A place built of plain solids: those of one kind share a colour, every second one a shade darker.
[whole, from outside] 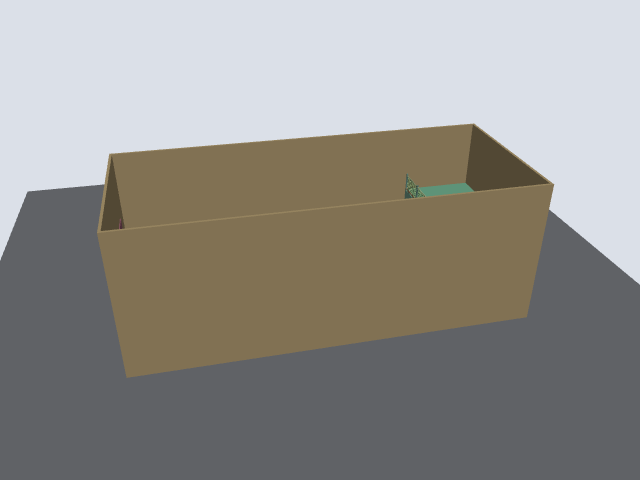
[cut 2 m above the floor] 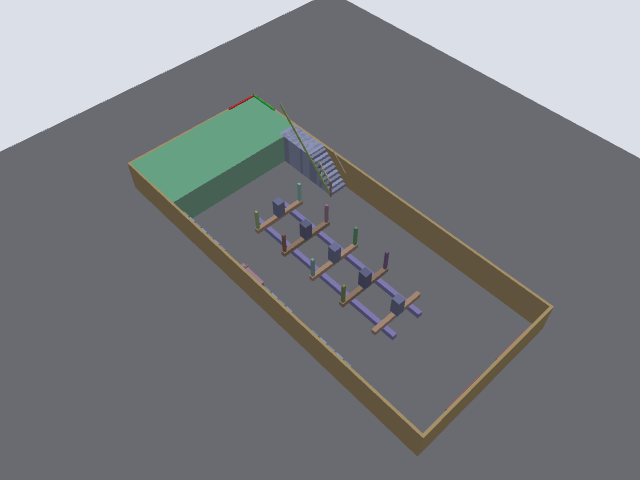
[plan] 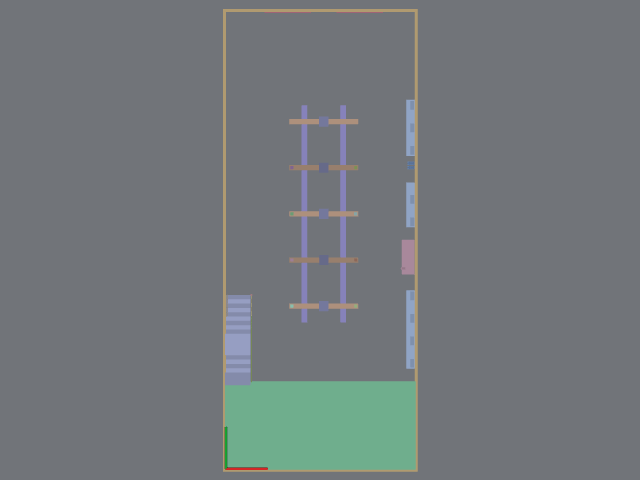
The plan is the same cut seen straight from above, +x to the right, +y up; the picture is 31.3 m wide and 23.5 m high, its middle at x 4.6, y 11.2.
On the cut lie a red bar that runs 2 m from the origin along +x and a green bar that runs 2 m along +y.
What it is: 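A boat hall 9.2 x 22.4 m, 8.6 m high; a lifeboat 13.3 m long and 4.7 m in beam on its cradle down the middle, its keel 1.70 m over the floor; a walk along either side; at the rear a crew gallery 4.3 m deep at 4.43 m over closed stores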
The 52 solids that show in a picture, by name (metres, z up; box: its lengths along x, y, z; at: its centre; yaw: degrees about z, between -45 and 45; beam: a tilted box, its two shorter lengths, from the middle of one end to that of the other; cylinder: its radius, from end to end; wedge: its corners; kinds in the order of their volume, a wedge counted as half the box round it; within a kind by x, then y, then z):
{
 "gal_1": {"box": [9.34, 4.34, 4.48], "at": [4.62, 2.12, 2.19]},
 "wall_1": {"box": [0.15, 22.66, 8.6], "at": [-0.07, 11.18, 4.25]},
 "wall_2": {"box": [9.54, 0.15, 8.6], "at": [4.62, -0.07, 4.25]},
 "wall_3": {"box": [9.54, 0.15, 8.6], "at": [4.62, 22.43, 4.25]},
 "wall_4": {"box": [0.15, 22.66, 8.6], "at": [9.31, 11.18, 4.25]},
 "stair_1": {"box": [1.25, 0.62, 4.27], "at": [0.57, 4.19, 2.08]},
 "stair_2": {"box": [1.25, 0.62, 4.06], "at": [0.57, 4.4, 1.98]},
 "stair_3": {"box": [1.25, 0.62, 3.85], "at": [0.57, 4.61, 1.87]},
 "stair_4": {"box": [1.25, 0.62, 3.64], "at": [0.57, 4.82, 1.77]},
 "stair_5": {"box": [1.25, 0.62, 3.43], "at": [0.57, 5.03, 1.66]},
 "stair_6": {"box": [1.25, 0.62, 3.21], "at": [0.57, 5.25, 1.56]},
 "stair_7": {"box": [1.25, 0.62, 3.0], "at": [0.57, 5.46, 1.45]},
 "stair_8": {"box": [1.25, 0.62, 2.79], "at": [0.57, 5.67, 1.35]},
 "stair_9": {"box": [1.25, 0.62, 2.58], "at": [0.57, 5.88, 1.24]},
 "stair_10": {"box": [1.25, 0.62, 2.16], "at": [0.57, 6.3, 1.03]},
 "stair_11": {"box": [1.25, 0.62, 1.95], "at": [0.57, 6.51, 0.92]},
 "stair_12": {"box": [1.25, 0.62, 1.74], "at": [0.57, 6.72, 0.82]},
 "stair_13": {"box": [1.25, 0.62, 1.53], "at": [0.57, 6.93, 0.71]},
 "stair_14": {"box": [1.25, 0.62, 1.32], "at": [0.57, 7.14, 0.61]},
 "stair_15": {"box": [1.25, 0.62, 1.1], "at": [0.57, 7.36, 0.5]},
 "stair_16": {"box": [1.25, 0.62, 0.89], "at": [0.57, 7.57, 0.4]},
 "stair_17": {"box": [1.25, 0.62, 0.68], "at": [0.57, 7.78, 0.29]},
 "stair_18": {"box": [1.25, 0.62, 0.47], "at": [0.57, 7.99, 0.19]},
 "stair_19": {"box": [1.25, 0.62, 0.26], "at": [0.57, 8.2, 0.08]},
 "beam_1": {"box": [0.28, 10.63, 0.39], "at": [3.83, 12.48, 0.14]},
 "beam_2": {"box": [0.28, 10.63, 0.39], "at": [5.74, 12.48, 0.14]},
 "cross_1": {"box": [3.39, 0.26, 0.3], "at": [4.79, 7.96, 0.49]},
 "cross_2": {"box": [3.39, 0.26, 0.3], "at": [4.79, 10.22, 0.49]},
 "cross_3": {"box": [3.39, 0.26, 0.3], "at": [4.79, 12.48, 0.49]},
 "cross_4": {"box": [3.39, 0.26, 0.3], "at": [4.79, 14.74, 0.49]},
 "cross_5": {"box": [3.39, 0.26, 0.3], "at": [4.79, 17.0, 0.49]},
 "keelblock_1": {"box": [0.46, 0.5, 1.06], "at": [4.79, 7.96, 1.17]},
 "keelblock_2": {"box": [0.46, 0.5, 1.06], "at": [4.79, 10.22, 1.17]},
 "keelblock_3": {"box": [0.46, 0.5, 1.06], "at": [4.79, 12.48, 1.17]},
 "keelblock_4": {"box": [0.46, 0.5, 1.06], "at": [4.79, 14.74, 1.17]},
 "keelblock_5": {"box": [0.46, 0.5, 1.06], "at": [4.79, 17.0, 1.17]},
 "sdoor_1": {"box": [2.28, 0.05, 5.25], "at": [3.02, 22.34, 2.58]},
 "sdoor_2": {"box": [2.28, 0.05, 5.25], "at": [6.54, 22.34, 2.58]},
 "face_1": {"box": [8.04, 0.012, 4.45], "at": [5.22, 4.3, 2.18]},
 "stair_guard_string_1": {"wedge": [[1.23, 4.24, 4.25], [1.23, 4.24, 4.51], [1.23, 8.51, -0.02], [1.23, 8.51, 0.24], [1.27, 4.24, 4.25], [1.27, 4.24, 4.51], [1.27, 8.51, -0.02], [1.27, 8.51, 0.24]]},
 "kit_1": {"box": [0.42, 3.85, 0.04], "at": [9.03, 6.82, 0.43]},
 "kit_2": {"box": [0.42, 2.2, 0.04], "at": [9.03, 12.92, 0.43]},
 "kit_3": {"box": [0.42, 2.75, 0.04], "at": [9.03, 16.69, 0.43]},
 "bench_1": {"box": [0.62, 1.7, 0.06], "at": [8.91, 10.36, 0.87]},
 "shore3e_1": {"box": [0.16, 0.16, 1.83], "at": [6.35, 14.74, 1.55]},
 "shore3w_1": {"box": [0.16, 0.16, 1.83], "at": [3.22, 14.74, 1.55]},
 "shore0e_1": {"box": [0.16, 0.16, 1.62], "at": [6.35, 7.96, 1.45]},
 "shore0w_1": {"box": [0.16, 0.16, 1.62], "at": [3.22, 7.96, 1.45]},
 "shore2e_1": {"box": [0.16, 0.16, 1.61], "at": [6.35, 12.48, 1.45]},
 "shore2w_1": {"box": [0.16, 0.16, 1.61], "at": [3.22, 12.48, 1.45]},
 "shore1e_1": {"box": [0.16, 0.16, 1.61], "at": [6.35, 10.22, 1.44]},
 "shore1w_1": {"box": [0.16, 0.16, 1.61], "at": [3.22, 10.22, 1.44]}
}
